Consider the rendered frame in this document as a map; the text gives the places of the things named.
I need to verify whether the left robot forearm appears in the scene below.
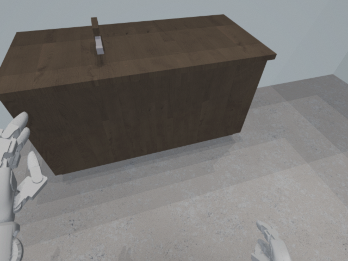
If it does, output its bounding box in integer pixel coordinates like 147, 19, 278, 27
0, 221, 24, 261

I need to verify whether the left robot hand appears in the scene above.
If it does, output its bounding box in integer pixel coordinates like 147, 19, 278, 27
0, 111, 47, 223

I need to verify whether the right robot hand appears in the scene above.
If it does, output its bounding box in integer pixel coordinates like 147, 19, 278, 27
251, 220, 292, 261

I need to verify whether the tap lever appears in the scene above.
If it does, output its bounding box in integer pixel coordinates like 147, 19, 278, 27
95, 36, 104, 55

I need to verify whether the counter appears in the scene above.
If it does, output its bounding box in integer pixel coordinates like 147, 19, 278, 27
0, 14, 277, 176

